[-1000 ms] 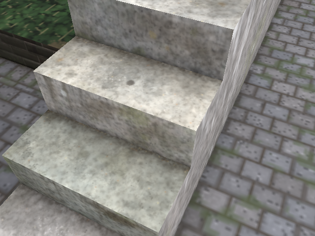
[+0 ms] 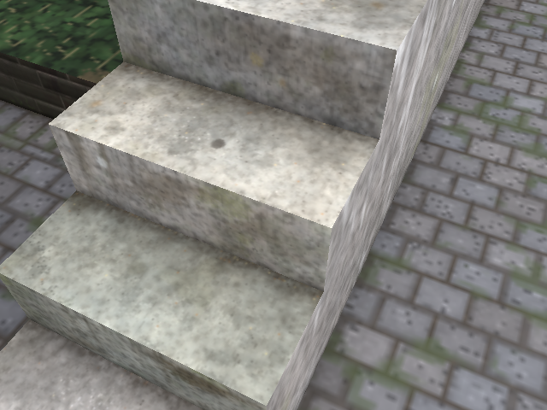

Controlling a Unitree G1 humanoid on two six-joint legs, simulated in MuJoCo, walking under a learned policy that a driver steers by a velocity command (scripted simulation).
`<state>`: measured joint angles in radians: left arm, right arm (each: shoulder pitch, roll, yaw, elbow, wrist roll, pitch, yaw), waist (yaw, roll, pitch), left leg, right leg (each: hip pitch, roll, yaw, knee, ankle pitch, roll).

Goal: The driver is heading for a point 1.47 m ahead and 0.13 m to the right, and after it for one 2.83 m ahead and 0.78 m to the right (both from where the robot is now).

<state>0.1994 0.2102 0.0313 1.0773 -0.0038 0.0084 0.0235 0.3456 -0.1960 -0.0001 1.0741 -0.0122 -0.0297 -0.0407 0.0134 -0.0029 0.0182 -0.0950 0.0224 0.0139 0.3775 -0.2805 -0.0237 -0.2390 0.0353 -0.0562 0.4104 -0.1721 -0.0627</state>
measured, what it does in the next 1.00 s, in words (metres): stands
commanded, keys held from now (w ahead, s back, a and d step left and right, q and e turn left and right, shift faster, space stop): w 1.00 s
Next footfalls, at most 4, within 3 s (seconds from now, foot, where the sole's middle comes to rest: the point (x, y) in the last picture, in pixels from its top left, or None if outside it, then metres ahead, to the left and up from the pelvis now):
none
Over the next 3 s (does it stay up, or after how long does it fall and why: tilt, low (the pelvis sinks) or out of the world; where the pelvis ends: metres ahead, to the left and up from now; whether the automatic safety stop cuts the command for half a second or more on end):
stays up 0.01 -0.01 0.00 its command is cut before an obstacle from the start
